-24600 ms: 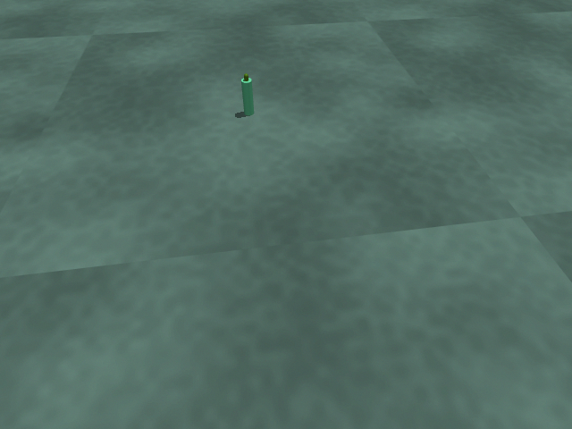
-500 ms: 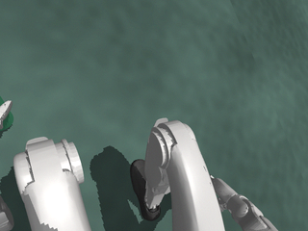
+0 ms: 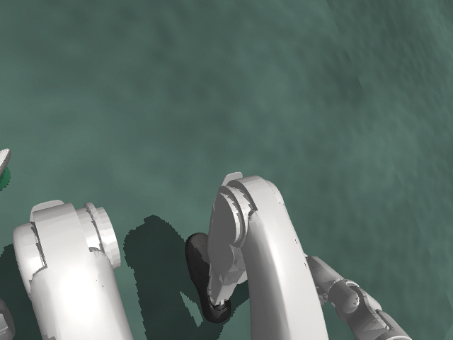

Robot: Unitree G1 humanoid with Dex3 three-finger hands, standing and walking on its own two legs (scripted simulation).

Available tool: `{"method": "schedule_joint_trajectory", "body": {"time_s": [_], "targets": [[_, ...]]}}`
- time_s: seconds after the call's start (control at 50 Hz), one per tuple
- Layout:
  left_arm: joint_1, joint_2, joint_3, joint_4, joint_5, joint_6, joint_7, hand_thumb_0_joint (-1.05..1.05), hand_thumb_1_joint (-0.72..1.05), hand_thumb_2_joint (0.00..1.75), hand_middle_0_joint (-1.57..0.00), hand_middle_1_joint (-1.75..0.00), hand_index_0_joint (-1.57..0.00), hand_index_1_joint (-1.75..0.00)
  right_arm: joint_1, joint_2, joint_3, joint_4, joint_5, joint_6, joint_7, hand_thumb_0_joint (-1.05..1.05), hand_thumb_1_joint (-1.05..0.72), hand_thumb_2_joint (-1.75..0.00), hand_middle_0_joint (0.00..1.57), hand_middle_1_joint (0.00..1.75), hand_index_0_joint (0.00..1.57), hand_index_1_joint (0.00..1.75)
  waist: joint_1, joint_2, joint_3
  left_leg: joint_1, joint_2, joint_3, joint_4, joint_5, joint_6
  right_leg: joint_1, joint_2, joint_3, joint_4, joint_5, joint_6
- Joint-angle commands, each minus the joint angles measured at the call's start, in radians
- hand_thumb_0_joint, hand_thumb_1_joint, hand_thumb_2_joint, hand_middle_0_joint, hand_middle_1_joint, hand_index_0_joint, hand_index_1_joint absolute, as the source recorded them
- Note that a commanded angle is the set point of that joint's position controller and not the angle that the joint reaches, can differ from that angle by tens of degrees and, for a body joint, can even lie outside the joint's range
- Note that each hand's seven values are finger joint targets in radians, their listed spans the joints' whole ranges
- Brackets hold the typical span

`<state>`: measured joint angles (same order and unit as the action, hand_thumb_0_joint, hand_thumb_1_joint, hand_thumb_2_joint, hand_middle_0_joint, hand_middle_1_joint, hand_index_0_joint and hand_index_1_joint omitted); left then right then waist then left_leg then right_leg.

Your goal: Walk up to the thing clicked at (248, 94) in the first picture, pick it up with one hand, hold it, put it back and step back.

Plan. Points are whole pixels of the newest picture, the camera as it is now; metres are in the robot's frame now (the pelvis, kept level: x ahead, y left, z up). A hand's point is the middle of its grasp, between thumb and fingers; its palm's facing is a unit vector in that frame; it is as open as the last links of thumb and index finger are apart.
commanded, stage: open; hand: left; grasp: from the side
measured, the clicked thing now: out of the picture +0.41 +0.29 -0.16
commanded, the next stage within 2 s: withdraw in 0.36 s
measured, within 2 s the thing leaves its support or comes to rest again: rests again in 0.42 s
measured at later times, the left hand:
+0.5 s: hand out of the picture +0.42 +0.29 -0.14, palm faces +0.34 -0.94 +0.00, open 15.5 cm
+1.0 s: hand out of the picture +0.39 +0.37 -0.05, palm faces +0.32 -0.94 -0.15, open 17.5 cm
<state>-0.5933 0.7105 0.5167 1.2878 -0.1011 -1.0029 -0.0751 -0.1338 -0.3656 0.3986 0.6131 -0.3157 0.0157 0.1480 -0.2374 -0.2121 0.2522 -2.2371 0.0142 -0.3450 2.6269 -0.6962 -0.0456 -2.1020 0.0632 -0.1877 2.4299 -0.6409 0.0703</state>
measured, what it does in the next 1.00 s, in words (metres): stands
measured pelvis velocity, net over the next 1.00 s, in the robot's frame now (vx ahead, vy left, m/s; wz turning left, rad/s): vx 0.00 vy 0.00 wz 0.04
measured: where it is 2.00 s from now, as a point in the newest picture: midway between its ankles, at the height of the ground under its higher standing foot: (155, 319)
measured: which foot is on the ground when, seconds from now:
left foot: down 0.00-1.00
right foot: down 0.00-1.00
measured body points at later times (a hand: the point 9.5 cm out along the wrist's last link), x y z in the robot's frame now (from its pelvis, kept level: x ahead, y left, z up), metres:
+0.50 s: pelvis +0.00 +0.00 +0.00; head +0.22 +0.16 +0.35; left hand +0.39 +0.34 -0.14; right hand +0.17 -0.25 -0.05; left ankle +0.08 +0.13 -0.25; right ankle +0.13 -0.12 -0.25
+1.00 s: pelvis +0.00 +0.00 +0.03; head +0.19 +0.14 +0.41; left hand +0.37 +0.42 -0.04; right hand +0.18 -0.25 -0.05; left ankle +0.08 +0.13 -0.25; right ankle +0.13 -0.12 -0.25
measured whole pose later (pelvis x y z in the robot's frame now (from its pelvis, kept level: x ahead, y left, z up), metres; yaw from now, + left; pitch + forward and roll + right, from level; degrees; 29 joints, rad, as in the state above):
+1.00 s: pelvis +0.00 +0.00 +0.03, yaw +2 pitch +23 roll -12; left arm -0.55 0.72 0.53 0.99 -0.08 -0.66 -0.24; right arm 0.00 -0.31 0.21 0.61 -0.14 0.07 0.10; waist -0.14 -0.10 0.05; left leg -2.26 0.03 -0.25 2.51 -0.68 -0.02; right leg -2.13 0.04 -0.13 2.36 -0.66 0.05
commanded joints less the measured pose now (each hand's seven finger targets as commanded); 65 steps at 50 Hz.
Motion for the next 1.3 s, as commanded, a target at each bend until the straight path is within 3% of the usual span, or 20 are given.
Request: {"method": "schedule_joint_trajectory", "body": {"time_s": [0.0, 0.14, 0.28, 0.46, 0.6, 0.68, 0.72, 0.76, 0.78, 0.82, 0.86, 0.9, 0.92, 0.96, 1.06, 1.08, 1.1, 1.16, 1.22, 1.28], "targets": [[-0.287, 0.188, 0.006, -0.197, -0.028, -0.112, 0.008, 0.00, -0.05, 0.66, -1.01, -0.91, -1.03, -0.89, 0.051, -0.332, -0.109, -0.023, 0.000, -0.003, -0.015, 0.00, -0.91, -0.89, 0.20, 0.30, 0.20, 0.30, -0.085, 0.497, -0.637, 0.411, 0.046, 0.118, -0.296, 0.111, 0.019, 0.287, 0.029, -0.118, -0.180, 0.190, -0.077], [-0.230, 0.185, 0.003, -0.133, -0.020, -0.100, 0.000, 0.00, -0.39, 0.34, -0.63, -0.50, -0.63, -0.50, 0.049, -0.328, -0.104, -0.026, 0.000, 0.000, -0.015, 0.00, -0.91, -0.90, 0.20, 0.30, 0.20, 0.30, -0.068, 0.480, -0.627, 0.384, 0.045, 0.121, -0.298, 0.094, 0.022, 0.296, 0.034, -0.120, -0.185, 0.179, -0.078], [-0.192, 0.178, 0.010, -0.124, -0.037, -0.085, -0.010, 0.00, -0.48, 0.21, -0.44, -0.32, -0.44, -0.32, 0.035, -0.335, -0.104, -0.047, 0.007, 0.007, -0.014, 0.00, -0.91, -0.90, 0.20, 0.30, 0.20, 0.30, -0.053, 0.457, -0.615, 0.375, 0.044, 0.114, -0.307, 0.087, 0.022, 0.287, 0.037, -0.131, -0.184, 0.168, -0.080], [-0.238, 0.185, 0.000, -0.142, -0.042, -0.094, -0.020, 0.00, -0.59, 0.04, -0.11, -0.04, -0.10, -0.04, 0.035, -0.330, -0.097, -0.046, 0.007, 0.005, -0.017, 0.00, -0.89, -0.90, 0.20, 0.30, 0.20, 0.30, -0.067, 0.460, -0.620, 0.374, 0.046, 0.114, -0.294, 0.086, 0.025, 0.290, 0.039, -0.125, -0.188, 0.174, -0.079], [-0.271, 0.304, 0.076, -0.288, -0.030, -0.077, -0.056, 0.00, -0.53, 0.06, -0.05, -0.02, -0.05, -0.02, 0.047, -0.331, -0.117, -0.047, 0.012, 0.017, -0.034, 0.00, -0.89, -0.90, 0.20, 0.30, 0.20, 0.30, -0.024, 0.569, -0.685, 0.441, 0.054, 0.130, -0.324, 0.118, 0.016, 0.302, 0.031, -0.105, -0.177, 0.185, -0.086], [-0.225, 0.302, 0.094, -0.376, -0.033, 0.002, -0.078, 0.00, -0.55, 0.06, -0.05, -0.03, -0.05, -0.03, 0.090, -0.321, -0.159, -0.057, 0.037, 0.026, -0.042, 0.00, -0.90, -0.90, 0.20, 0.30, 0.20, 0.30, 0.016, 0.632, -0.778, 0.483, 0.051, 0.143, -0.370, 0.145, 0.009, 0.299, 0.022, -0.089, -0.179, 0.195, -0.095], [-0.219, 0.253, 0.051, -0.404, -0.037, 0.055, -0.101, 0.00, -0.54, 0.05, -0.05, -0.03, -0.06, -0.03, 0.109, -0.312, -0.181, -0.062, 0.058, 0.028, -0.046, 0.00, -0.90, -0.90, 0.20, 0.30, 0.20, 0.30, 0.018, 0.641, -0.780, 0.474, 0.047, 0.151, -0.384, 0.142, 0.010, 0.265, 0.017, -0.080, -0.184, 0.195, -0.098], [-0.186, 0.235, 0.047, -0.412, -0.050, 0.110, -0.125, 0.00, -0.55, 0.05, -0.05, -0.03, -0.06, -0.03, 0.134, -0.299, -0.202, -0.058, 0.084, 0.030, -0.051, 0.00, -0.89, -0.90, 0.20, 0.30, 0.20, 0.30, 0.035, 0.599, -0.754, 0.429, 0.042, 0.160, -0.391, 0.124, 0.019, 0.230, 0.014, -0.072, -0.198, 0.177, -0.100], [-0.162, 0.178, 0.013, -0.364, -0.060, 0.141, -0.143, 0.00, -0.55, 0.06, -0.04, -0.04, -0.05, -0.03, 0.165, -0.287, -0.206, -0.031, 0.096, 0.034, -0.052, 0.00, -0.88, -0.90, 0.20, 0.30, 0.20, 0.30, 0.020, 0.565, -0.719, 0.403, 0.040, 0.161, -0.389, 0.106, 0.025, 0.219, 0.014, -0.072, -0.211, 0.165, -0.097], [-0.194, 0.213, 0.042, -0.451, -0.071, 0.177, -0.155, 0.00, -0.55, 0.05, -0.03, -0.04, -0.05, -0.02, 0.178, -0.281, -0.233, -0.042, 0.116, 0.029, -0.057, 0.00, -0.88, -0.89, 0.20, 0.30, 0.20, 0.30, 0.048, 0.536, -0.738, 0.378, 0.036, 0.173, -0.390, 0.095, 0.035, 0.212, 0.011, -0.058, -0.221, 0.153, -0.098], [-0.159, 0.135, 0.005, -0.427, -0.093, 0.216, -0.183, 0.00, -0.54, 0.04, -0.03, -0.04, -0.05, -0.02, 0.200, -0.267, -0.247, -0.034, 0.138, 0.029, -0.055, 0.00, -0.86, -0.89, 0.20, 0.30, 0.20, 0.30, 0.039, 0.487, -0.706, 0.346, 0.030, 0.172, -0.410, 0.052, 0.042, 0.194, 0.009, -0.060, -0.237, 0.110, -0.097], [-0.127, 0.151, 0.022, -0.410, -0.099, 0.246, -0.205, 0.00, -0.48, 0.07, -0.03, 0.00, -0.02, -0.01, 0.195, -0.263, -0.261, -0.042, 0.159, 0.028, -0.059, 0.00, -0.81, -0.89, 0.20, 0.30, 0.20, 0.30, 0.056, 0.449, -0.703, 0.340, 0.030, 0.172, -0.423, 0.034, 0.046, 0.176, 0.008, -0.056, -0.246, 0.081, -0.099], [-0.082, 0.382, 0.116, -0.427, 0.058, 0.304, -0.146, 0.00, -0.51, 0.07, -0.05, -0.04, -0.04, -0.04, 0.214, -0.232, -0.308, -0.026, 0.191, 0.048, -0.071, 0.00, -0.89, -0.91, 0.20, 0.30, 0.20, 0.30, 0.160, 0.527, -0.832, 0.478, 0.031, 0.203, -0.491, 0.081, 0.039, 0.195, -0.001, -0.022, -0.290, 0.077, -0.106], [-0.187, 0.229, 0.020, -0.553, 0.050, 0.354, -0.136, 0.00, -0.51, 0.07, -0.05, -0.05, -0.04, -0.06, 0.231, -0.218, -0.335, -0.056, 0.216, 0.068, -0.066, 0.00, -0.90, -0.91, 0.20, 0.30, 0.20, 0.30, 0.120, 0.588, -0.890, 0.521, 0.034, 0.202, -0.545, 0.073, 0.031, 0.168, -0.006, -0.009, -0.295, 0.072, -0.114], [-0.193, 0.397, 0.101, -0.692, 0.122, 0.503, -0.067, 0.00, -0.47, 0.11, -0.06, -0.07, -0.06, -0.07, 0.283, -0.184, -0.388, -0.039, 0.262, 0.100, -0.090, 0.00, -0.90, -0.90, 0.20, 0.30, 0.20, 0.30, 0.163, 0.601, -0.958, 0.572, 0.029, 0.233, -0.590, 0.110, 0.043, 0.170, -0.015, 0.038, -0.342, 0.086, -0.121], [-0.198, 0.359, 0.062, -0.691, 0.131, 0.532, -0.058, 0.00, -0.54, 0.06, -0.05, -0.06, -0.05, -0.06, 0.288, -0.175, -0.400, -0.043, 0.269, 0.107, -0.096, 0.00, -0.90, -0.90, 0.20, 0.30, 0.20, 0.30, 0.143, 0.596, -0.954, 0.578, 0.027, 0.236, -0.611, 0.074, 0.048, 0.173, -0.018, 0.045, -0.363, 0.061, -0.120], [-0.122, 0.362, 0.094, -0.665, 0.136, 0.564, -0.042, 0.00, -0.54, 0.06, -0.05, -0.06, -0.05, -0.06, 0.294, -0.168, -0.410, -0.043, 0.277, 0.110, -0.103, 0.00, -0.90, -0.90, 0.20, 0.30, 0.20, 0.30, 0.168, 0.556, -0.946, 0.579, 0.025, 0.240, -0.632, 0.069, 0.051, 0.192, -0.018, 0.051, -0.387, 0.055, -0.117], [-0.012, 0.275, 0.054, -0.638, 0.151, 0.647, -0.008, 0.00, -0.53, 0.07, -0.05, -0.06, -0.05, -0.06, 0.308, -0.142, -0.437, -0.058, 0.295, 0.117, -0.114, 0.00, -0.89, -0.90, 0.20, 0.30, 0.20, 0.30, 0.176, 0.453, -0.967, 0.570, 0.017, 0.260, -0.677, 0.064, 0.062, 0.260, -0.020, 0.070, -0.468, 0.040, -0.113], [0.061, 0.167, -0.016, -0.692, 0.152, 0.727, 0.021, 0.00, -0.55, 0.06, -0.05, -0.06, -0.05, -0.06, 0.315, -0.133, -0.457, -0.083, 0.310, 0.115, -0.123, 0.00, -0.89, -0.90, 0.20, 0.30, 0.20, 0.30, 0.166, 0.394, -0.981, 0.616, 0.016, 0.265, -0.736, 0.075, 0.067, 0.314, -0.025, 0.079, -0.548, 0.046, -0.107], [0.136, 0.119, -0.059, -0.807, 0.144, 0.793, 0.055, 0.00, -0.55, 0.06, -0.05, -0.06, -0.05, -0.06, 0.304, -0.123, -0.470, -0.119, 0.330, 0.110, -0.134, 0.00, -0.89, -0.90, 0.20, 0.30, 0.20, 0.30, 0.191, 0.370, -0.992, 0.677, 0.018, 0.263, -0.821, 0.036, 0.067, 0.364, -0.027, 0.092, -0.630, 0.010, -0.107]]}}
